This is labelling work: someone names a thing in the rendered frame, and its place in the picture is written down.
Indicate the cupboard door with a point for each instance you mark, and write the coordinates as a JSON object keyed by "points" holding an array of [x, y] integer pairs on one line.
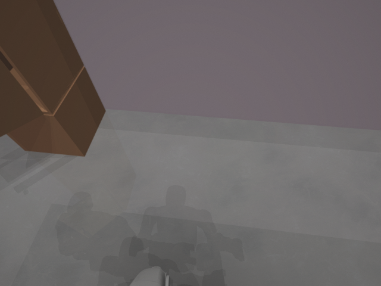
{"points": [[16, 106]]}

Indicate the left robot thigh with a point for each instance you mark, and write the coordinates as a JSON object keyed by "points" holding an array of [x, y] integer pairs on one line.
{"points": [[151, 277]]}

